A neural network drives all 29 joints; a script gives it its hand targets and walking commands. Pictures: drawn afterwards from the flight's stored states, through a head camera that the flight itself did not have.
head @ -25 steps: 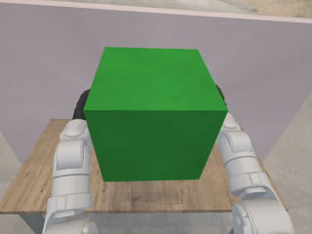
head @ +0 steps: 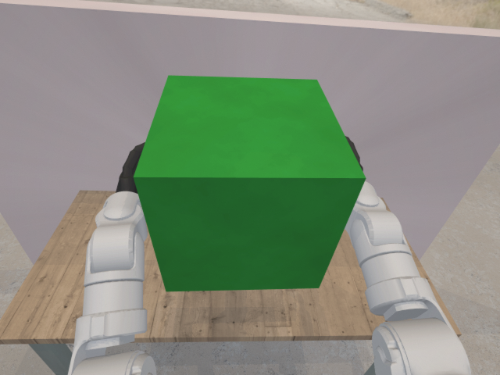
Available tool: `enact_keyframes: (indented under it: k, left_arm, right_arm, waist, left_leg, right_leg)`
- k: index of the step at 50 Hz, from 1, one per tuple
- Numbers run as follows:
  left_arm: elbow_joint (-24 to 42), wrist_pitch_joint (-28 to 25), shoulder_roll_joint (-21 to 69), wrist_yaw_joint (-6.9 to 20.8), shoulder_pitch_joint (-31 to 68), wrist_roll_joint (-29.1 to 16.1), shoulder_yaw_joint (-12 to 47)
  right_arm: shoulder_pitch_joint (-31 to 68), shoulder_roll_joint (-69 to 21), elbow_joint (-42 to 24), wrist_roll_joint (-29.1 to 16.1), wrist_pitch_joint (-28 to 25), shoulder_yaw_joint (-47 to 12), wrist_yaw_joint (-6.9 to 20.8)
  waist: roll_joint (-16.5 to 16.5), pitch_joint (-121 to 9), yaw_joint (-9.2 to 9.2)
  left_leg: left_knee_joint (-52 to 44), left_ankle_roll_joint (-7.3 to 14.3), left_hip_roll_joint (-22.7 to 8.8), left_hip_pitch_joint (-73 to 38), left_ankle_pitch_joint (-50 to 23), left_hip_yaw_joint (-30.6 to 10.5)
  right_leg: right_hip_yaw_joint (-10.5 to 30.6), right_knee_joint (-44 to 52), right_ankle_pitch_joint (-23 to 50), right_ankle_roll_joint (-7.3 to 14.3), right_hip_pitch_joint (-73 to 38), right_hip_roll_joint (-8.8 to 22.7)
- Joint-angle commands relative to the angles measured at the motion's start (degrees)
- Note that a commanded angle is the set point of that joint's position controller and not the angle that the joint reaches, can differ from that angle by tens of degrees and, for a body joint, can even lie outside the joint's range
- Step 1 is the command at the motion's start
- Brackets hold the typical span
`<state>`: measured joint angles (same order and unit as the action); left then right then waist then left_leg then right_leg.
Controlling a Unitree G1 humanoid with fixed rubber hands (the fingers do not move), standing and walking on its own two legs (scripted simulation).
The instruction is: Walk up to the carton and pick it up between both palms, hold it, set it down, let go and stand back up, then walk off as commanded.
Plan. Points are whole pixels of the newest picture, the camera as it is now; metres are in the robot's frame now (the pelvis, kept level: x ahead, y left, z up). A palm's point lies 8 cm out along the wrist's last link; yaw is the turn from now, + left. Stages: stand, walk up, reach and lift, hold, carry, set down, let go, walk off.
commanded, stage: hold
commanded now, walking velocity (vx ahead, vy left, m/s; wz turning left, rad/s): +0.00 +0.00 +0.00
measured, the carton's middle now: (243, 182) +0.38 +0.00 +0.17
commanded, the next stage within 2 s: none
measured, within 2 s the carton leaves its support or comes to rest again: neither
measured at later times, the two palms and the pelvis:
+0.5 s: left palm (131, 193) +0.35 +0.17 +0.17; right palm (346, 181) +0.36 -0.17 +0.18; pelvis +0.00 +0.00 +0.00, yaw +0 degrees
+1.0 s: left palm (129, 193) +0.35 +0.17 +0.17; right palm (346, 180) +0.36 -0.16 +0.19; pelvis +0.00 +0.00 +0.00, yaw +0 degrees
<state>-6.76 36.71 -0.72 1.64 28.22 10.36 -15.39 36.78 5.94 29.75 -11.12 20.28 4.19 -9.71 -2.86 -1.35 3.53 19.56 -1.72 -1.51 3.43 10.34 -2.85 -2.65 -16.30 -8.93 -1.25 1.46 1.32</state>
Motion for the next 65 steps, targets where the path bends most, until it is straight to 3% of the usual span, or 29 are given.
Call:
enact_keyframes:
  k: [1,7,10,14,21,25,30,33,37,42,48,55,61,65]
  left_arm:
    - [10.7,-4.5,28.9,7.0,44.0,-7.2,29.9]
    - [12.0,-5.0,30.7,6.8,44.4,-8.7,32.4]
    - [9.7,-4.4,29.0,6.9,43.6,-7.7,31.2]
    - [12.0,-4.6,29.7,6.9,43.9,-7.9,31.2]
    - [12.3,-4.7,29.4,6.6,43.7,-8.3,31.9]
    - [13.5,-4.8,29.6,6.6,42.1,-8.8,32.5]
    - [11.9,-3.8,28.7,7.2,41.7,-7.2,30.7]
    - [13.5,-4.3,29.1,7.0,42.6,-8.3,32.1]
    - [12.2,-4.3,29.5,6.7,43.8,-7.9,31.7]
    - [11.8,-4.2,29.0,7.0,42.9,-7.9,31.3]
    - [12.6,-4.3,29.7,7.0,43.8,-8.2,32.1]
    - [10.7,-3.9,29.3,7.1,43.8,-7.3,30.4]
    - [12.5,-4.5,29.5,6.8,44.1,-8.1,31.6]
    - [11.0,-4.5,30.0,6.8,44.5,-7.9,31.4]
  right_arm:
    - [41.6,-34.2,-19.6,-5.5,-3.6,-25.4,6.8]
    - [41.9,-34.0,-21.1,-5.5,-4.0,-25.2,6.5]
    - [39.8,-33.0,-17.2,-4.9,-2.8,-23.9,6.8]
    - [41.5,-34.2,-19.8,-5.4,-3.5,-25.2,7.1]
    - [39.4,-33.4,-18.7,-5.3,-3.3,-25.1,6.8]
    - [40.1,-33.4,-22.3,-6.7,-3.5,-26.6,6.3]
    - [38.5,-33.5,-19.2,-5.9,-2.5,-25.4,6.3]
    - [40.6,-33.8,-22.4,-6.6,-3.1,-26.5,6.3]
    - [41.2,-33.9,-20.2,-5.8,-2.9,-25.6,6.7]
    - [40.0,-33.3,-19.3,-5.6,-2.6,-25.2,6.4]
    - [40.9,-34.0,-20.6,-6.1,-3.2,-25.6,6.4]
    - [40.0,-33.1,-17.1,-5.0,-2.6,-24.2,7.0]
    - [41.4,-33.8,-20.1,-5.9,-3.4,-25.8,6.7]
    - [41.7,-34.1,-19.1,-5.2,-3.4,-24.7,7.1]
  waist:
    - [4.2,-22.9,-0.35]
    - [4.8,-25.0,0.99]
    - [4.8,-20.5,1.36]
    - [4.6,-23.0,-0.03]
    - [5.3,-23.3,0.96]
    - [4.2,-25.7,0.56]
    - [4.9,-20.9,0.58]
    - [4.6,-23.9,0.2]
    - [5.1,-21.7,0.04]
    - [3.9,-22.3,0.78]
    - [5.2,-23.6,0.96]
    - [5.1,-20.5,0.49]
    - [4.4,-24.5,0.19]
    - [5.0,-23.0,0.14]
  left_leg:
    - [-1.3,-1.2,5.7,-5.4,-17.2,3.2]
    - [-0.6,-2.0,5.3,-7.0,-19.1,2.8]
    - [-1.5,-1.8,5.3,-5.3,-16.3,3.0]
    - [-1.6,-1.4,5.2,-5.4,-16.8,3.0]
    - [-0.8,-2.2,5.3,-6.7,-19.8,3.0]
    - [0.2,-2.2,5.3,-6.9,-22.4,2.5]
    - [-1.2,-1.8,5.5,-5.6,-18.3,2.9]
    - [-0.5,-1.9,5.5,-6.2,-20.6,2.8]
    - [-1.3,-1.8,5.3,-5.6,-17.2,2.8]
    - [-1.0,-1.9,5.4,-6.2,-18.7,2.8]
    - [-0.8,-2.1,5.4,-6.4,-19.5,2.9]
    - [-1.8,-1.7,5.2,-5.7,-16.6,3.0]
    - [-0.7,-1.8,5.4,-6.2,-19.2,2.8]
    - [-1.6,-1.5,5.3,-5.5,-15.8,2.9]
  right_leg:
    - [-1.1,1.0,13.9,-1.3,-6.0,-4.8]
    - [-1.7,1.0,14.0,-0.9,-5.1,-5.3]
    - [-1.3,1.5,11.2,-0.8,-4.1,-5.0]
    - [-1.2,1.0,11.9,-1.0,-5.3,-4.9]
    - [-1.6,0.9,14.0,-0.9,-5.3,-5.3]
    - [-1.1,0.3,17.9,-1.1,-6.9,-5.4]
    - [-1.1,1.0,14.6,-1.0,-6.2,-4.8]
    - [-1.1,0.5,16.8,-1.1,-6.7,-5.1]
    - [-1.3,1.1,12.3,-0.9,-5.0,-5.0]
    - [-1.4,1.1,14.4,-0.9,-6.0,-5.1]
    - [-1.5,0.6,15.2,-1.0,-6.0,-5.1]
    - [-1.4,1.4,11.4,-0.7,-4.3,-5.0]
    - [-1.3,0.7,14.6,-0.9,-6.6,-5.2]
    - [-1.3,1.3,11.1,-0.9,-4.9,-4.9]
